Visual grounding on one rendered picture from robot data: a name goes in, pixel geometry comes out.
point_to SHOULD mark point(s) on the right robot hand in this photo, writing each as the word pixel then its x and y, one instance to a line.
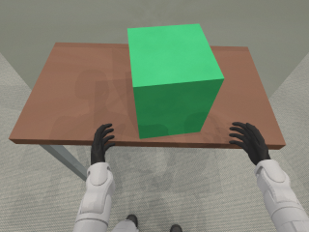
pixel 253 142

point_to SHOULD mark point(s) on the right robot forearm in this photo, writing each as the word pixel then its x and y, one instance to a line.
pixel 283 207

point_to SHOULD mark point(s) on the table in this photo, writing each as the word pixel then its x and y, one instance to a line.
pixel 85 85

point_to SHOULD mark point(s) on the robot left foot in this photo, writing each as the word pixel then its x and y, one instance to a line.
pixel 134 219

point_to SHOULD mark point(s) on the left robot thigh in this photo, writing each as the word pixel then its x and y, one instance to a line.
pixel 125 226

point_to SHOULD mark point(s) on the left robot forearm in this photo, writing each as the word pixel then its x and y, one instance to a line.
pixel 95 207

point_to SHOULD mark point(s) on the left robot hand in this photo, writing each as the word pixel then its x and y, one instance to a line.
pixel 98 149

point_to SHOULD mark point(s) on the carton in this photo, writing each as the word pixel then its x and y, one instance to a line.
pixel 175 78

